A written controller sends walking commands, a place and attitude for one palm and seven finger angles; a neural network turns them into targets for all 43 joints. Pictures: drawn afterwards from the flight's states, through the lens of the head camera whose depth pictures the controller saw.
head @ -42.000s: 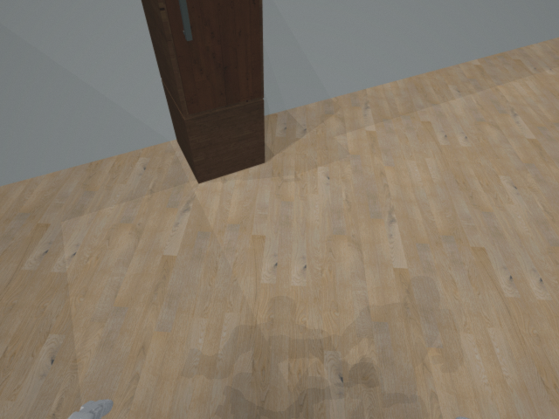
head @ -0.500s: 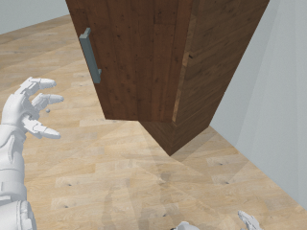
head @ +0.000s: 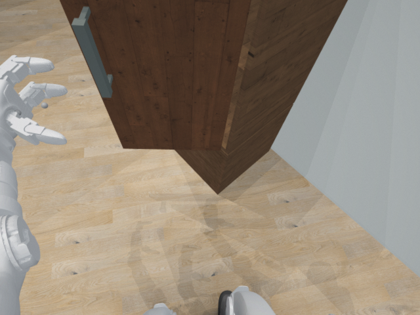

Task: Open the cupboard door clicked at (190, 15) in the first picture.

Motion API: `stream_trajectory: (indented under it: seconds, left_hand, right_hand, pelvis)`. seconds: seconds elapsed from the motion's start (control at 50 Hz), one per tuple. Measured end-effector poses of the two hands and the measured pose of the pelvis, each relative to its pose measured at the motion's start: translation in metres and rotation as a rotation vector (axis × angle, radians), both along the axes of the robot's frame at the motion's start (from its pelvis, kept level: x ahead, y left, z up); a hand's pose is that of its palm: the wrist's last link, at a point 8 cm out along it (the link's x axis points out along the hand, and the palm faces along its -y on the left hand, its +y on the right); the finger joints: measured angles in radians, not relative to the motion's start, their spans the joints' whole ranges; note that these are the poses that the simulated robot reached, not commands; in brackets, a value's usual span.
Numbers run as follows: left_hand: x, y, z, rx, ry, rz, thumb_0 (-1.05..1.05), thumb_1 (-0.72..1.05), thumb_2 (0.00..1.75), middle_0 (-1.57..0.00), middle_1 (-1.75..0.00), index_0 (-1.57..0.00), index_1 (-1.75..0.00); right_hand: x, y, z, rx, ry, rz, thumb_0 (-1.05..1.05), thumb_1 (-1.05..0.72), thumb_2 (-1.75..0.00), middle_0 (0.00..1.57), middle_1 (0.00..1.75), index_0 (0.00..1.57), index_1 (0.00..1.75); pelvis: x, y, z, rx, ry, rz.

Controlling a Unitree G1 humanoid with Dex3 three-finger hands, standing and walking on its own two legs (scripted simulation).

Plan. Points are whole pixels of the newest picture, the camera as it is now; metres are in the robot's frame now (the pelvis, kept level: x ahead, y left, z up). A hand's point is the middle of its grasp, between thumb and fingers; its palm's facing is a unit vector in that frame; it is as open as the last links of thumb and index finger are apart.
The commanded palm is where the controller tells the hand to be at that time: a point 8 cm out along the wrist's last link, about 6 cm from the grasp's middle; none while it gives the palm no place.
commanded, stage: move the hooked fingers beside the handle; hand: left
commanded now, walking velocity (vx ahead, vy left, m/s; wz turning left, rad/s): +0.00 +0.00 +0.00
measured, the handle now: (97, 56) +0.60 +0.21 +0.09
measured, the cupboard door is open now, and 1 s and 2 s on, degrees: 49 49 49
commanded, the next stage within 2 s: none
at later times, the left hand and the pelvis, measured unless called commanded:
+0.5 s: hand (47, 73) +0.54 +0.28 +0.11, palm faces -0.03 -1.00 -0.01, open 14.0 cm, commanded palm +0.53 +0.33 +0.10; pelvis +0.01 +0.01 -0.01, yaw -1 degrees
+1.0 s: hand (50, 70) +0.55 +0.29 +0.10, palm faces -0.03 -1.00 -0.02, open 14.0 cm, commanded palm +0.53 +0.32 +0.09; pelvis +0.03 +0.02 -0.01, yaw -1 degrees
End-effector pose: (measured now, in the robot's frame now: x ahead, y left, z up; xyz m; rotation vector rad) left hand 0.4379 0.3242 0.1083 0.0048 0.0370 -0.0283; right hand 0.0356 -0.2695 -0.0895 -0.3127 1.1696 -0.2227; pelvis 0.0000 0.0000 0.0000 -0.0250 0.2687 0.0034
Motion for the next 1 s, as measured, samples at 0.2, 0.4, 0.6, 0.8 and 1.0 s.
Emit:
stream_trajectory:
  seconds: [0.2,0.4,0.6,0.8,1.0]
  left_hand:
    - [0.034,0.008,0.004,0.011,-0.004,-0.013,-0.01,-0.5,0.3,-0.3,-1.2,-0.3,-1.2]
    - [0.064,0.011,0.001,0.004,0.03,-0.016,-0.01,-0.5,0.3,-0.3,-1.2,-0.3,-1.2]
    - [0.095,0.017,0.001,-0.002,0.007,-0.011,-0.01,-0.5,0.3,-0.3,-1.2,-0.3,-1.2]
    - [0.104,0.017,-0.014,0.004,0.022,-0.025,-0.01,-0.5,0.3,-0.3,-1.2,-0.3,-1.2]
    - [0.095,0.018,-0.009,0.019,0.013,-0.005,-0.01,-0.5,0.3,-0.3,-1.2,-0.3,-1.2]
  right_hand:
    - [-0.026,0.005,-0.001,-0.018,0.13,-0.042,0.0,-0.9,-0.9,0.21,0.3,0.2,0.3]
    - [-0.047,0.011,0.003,-0.029,0.218,-0.09,0.0,-0.9,-0.9,0.21,0.3,0.2,0.3]
    - [-0.064,0.02,0.005,-0.039,0.308,-0.125,0.0,-0.9,-0.9,0.21,0.3,0.2,0.3]
    - [-0.069,0.033,0.007,-0.01,0.358,-0.159,0.0,-0.9,-0.9,0.21,0.3,0.2,0.3]
    - [-0.041,0.031,0.004,0.019,0.307,-0.132,0.0,-0.9,-0.9,0.21,0.3,0.2,0.3]
  pelvis:
    - [0.003,0.005,-0.004,-0.014,0.051,0.005]
    - [0.009,0.01,-0.007,-0.027,0.09,0.001]
    - [0.013,0.015,-0.012,-0.045,0.139,0.003]
    - [0.024,0.019,-0.012,-0.05,0.164,-0.015]
    - [0.034,0.018,-0.009,-0.056,0.14,-0.005]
